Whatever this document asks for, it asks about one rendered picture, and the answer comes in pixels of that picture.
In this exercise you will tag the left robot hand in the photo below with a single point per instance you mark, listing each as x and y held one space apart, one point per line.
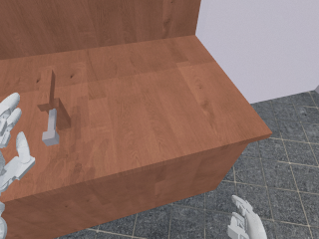
18 166

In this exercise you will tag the tap lever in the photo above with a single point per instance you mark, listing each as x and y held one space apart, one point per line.
50 137

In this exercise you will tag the right robot hand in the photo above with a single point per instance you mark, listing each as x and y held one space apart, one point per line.
249 227

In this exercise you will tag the counter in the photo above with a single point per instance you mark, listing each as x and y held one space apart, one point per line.
145 115

